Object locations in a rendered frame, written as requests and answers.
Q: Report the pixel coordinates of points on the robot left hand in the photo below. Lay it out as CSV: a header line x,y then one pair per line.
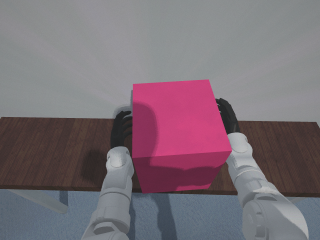
x,y
118,136

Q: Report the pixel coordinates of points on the robot right forearm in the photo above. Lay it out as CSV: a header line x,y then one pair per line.
x,y
247,177

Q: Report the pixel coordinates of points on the robot right hand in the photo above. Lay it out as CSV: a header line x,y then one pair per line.
x,y
228,116

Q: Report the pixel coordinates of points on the robot left forearm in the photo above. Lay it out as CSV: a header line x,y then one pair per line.
x,y
112,212

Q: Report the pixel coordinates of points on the left robot upper arm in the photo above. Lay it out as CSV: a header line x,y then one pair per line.
x,y
113,235

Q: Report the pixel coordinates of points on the right robot upper arm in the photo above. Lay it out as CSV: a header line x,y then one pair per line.
x,y
273,220

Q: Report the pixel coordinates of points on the carton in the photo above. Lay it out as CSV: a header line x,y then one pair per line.
x,y
179,141

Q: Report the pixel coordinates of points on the table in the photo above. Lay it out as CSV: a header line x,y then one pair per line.
x,y
70,154

